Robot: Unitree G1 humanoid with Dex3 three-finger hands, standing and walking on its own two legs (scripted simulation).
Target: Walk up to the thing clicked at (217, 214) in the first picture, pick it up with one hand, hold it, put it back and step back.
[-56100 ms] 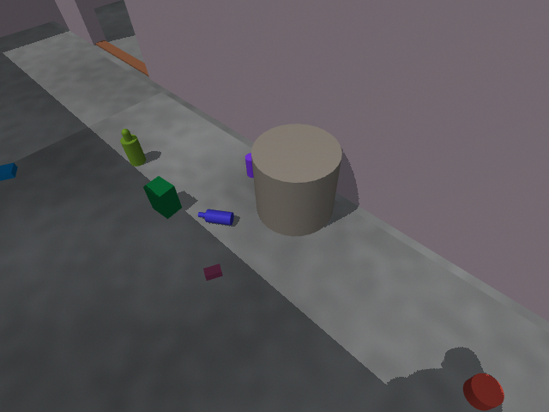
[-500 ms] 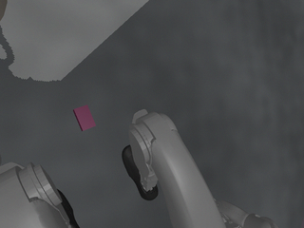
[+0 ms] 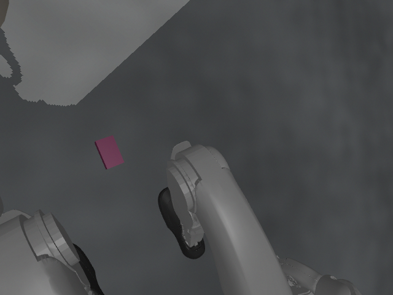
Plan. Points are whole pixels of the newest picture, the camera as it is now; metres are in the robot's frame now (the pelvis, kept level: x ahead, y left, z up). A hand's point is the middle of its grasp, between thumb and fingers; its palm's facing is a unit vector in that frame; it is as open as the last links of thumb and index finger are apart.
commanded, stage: withdraw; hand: left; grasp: from above
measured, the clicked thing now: out of the picture +0.42 +0.31 -0.28
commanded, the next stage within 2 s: home in 0.84 s
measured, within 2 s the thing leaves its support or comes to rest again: neither
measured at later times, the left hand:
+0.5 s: hand out of the picture +0.41 +0.32 -0.09, palm faces -0.26 -0.32 -0.91, open 13.2 cm
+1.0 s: hand out of the picture +0.39 +0.31 -0.18, palm faces -0.46 -0.18 -0.87, open 11.9 cm
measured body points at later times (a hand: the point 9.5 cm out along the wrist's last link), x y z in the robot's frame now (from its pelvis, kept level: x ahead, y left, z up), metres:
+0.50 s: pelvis +0.00 +0.00 +0.04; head +0.19 +0.05 +0.44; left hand +0.42 +0.33 -0.04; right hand +0.08 -0.26 -0.08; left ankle +0.07 +0.14 -0.28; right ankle +0.11 -0.12 -0.28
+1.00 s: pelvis +0.00 +0.00 +0.01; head +0.23 +0.08 +0.39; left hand +0.41 +0.32 -0.13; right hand +0.06 -0.27 -0.09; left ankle +0.07 +0.14 -0.28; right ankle +0.11 -0.12 -0.28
